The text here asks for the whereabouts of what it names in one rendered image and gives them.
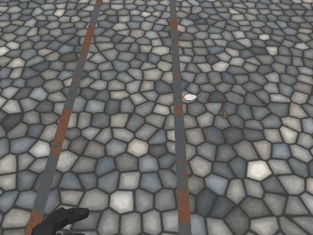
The robot left hand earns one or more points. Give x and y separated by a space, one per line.
59 219

